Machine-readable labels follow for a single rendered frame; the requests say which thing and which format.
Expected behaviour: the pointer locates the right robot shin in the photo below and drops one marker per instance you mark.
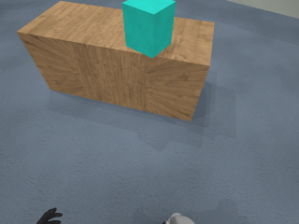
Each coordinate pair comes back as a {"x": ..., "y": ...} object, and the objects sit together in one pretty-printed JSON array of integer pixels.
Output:
[{"x": 175, "y": 214}]

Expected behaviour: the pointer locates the pedestal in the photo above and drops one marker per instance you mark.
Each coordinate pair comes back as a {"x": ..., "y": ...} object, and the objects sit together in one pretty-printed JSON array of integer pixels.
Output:
[{"x": 81, "y": 50}]

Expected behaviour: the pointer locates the carton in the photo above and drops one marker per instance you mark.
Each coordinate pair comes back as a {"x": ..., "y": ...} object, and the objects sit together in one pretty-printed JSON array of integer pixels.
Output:
[{"x": 148, "y": 25}]

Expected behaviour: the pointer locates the left robot hand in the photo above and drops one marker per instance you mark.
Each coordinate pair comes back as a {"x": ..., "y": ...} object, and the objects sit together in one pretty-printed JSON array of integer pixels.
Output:
[{"x": 49, "y": 215}]

